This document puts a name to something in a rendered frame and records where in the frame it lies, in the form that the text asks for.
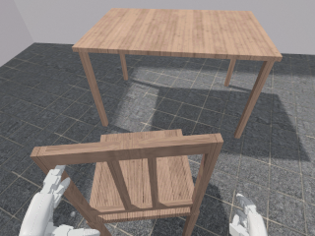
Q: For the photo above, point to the chair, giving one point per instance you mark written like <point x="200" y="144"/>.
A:
<point x="138" y="176"/>

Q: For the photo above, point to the table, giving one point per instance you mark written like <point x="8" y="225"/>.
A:
<point x="215" y="34"/>

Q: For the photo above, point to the robot right hand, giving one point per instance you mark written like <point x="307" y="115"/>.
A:
<point x="252" y="222"/>

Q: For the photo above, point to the robot left hand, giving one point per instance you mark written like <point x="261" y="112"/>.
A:
<point x="40" y="211"/>

